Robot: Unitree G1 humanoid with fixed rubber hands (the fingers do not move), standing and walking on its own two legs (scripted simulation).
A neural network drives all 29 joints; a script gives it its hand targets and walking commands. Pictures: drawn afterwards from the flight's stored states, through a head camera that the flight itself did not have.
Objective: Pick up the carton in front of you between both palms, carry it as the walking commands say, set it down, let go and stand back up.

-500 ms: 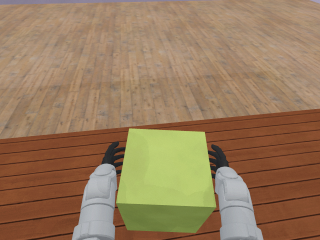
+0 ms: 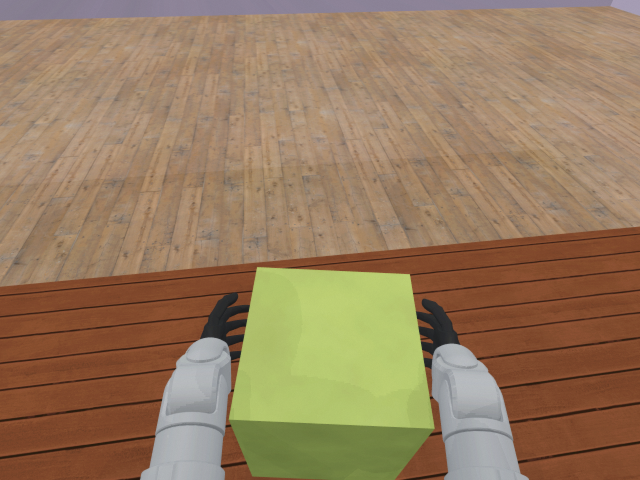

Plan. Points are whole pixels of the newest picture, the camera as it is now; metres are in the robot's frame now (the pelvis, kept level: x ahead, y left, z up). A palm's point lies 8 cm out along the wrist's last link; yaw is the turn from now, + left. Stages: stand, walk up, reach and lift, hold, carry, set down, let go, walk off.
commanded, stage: reach and lift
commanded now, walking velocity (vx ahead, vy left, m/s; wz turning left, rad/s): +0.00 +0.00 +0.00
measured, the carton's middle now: (327, 379) +0.28 +0.00 -0.04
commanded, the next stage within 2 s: hold in 0.04 s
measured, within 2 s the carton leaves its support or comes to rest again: neither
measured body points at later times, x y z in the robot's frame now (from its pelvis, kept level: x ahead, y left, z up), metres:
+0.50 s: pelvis -0.01 +0.00 +0.00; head -0.05 +0.00 +0.45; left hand +0.29 +0.15 +0.04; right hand +0.28 -0.15 +0.04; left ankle +0.01 +0.13 -0.74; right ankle +0.01 -0.13 -0.74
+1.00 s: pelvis -0.01 +0.00 +0.00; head -0.05 +0.00 +0.45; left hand +0.29 +0.15 +0.04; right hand +0.29 -0.15 +0.04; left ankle +0.01 +0.13 -0.74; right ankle +0.01 -0.13 -0.74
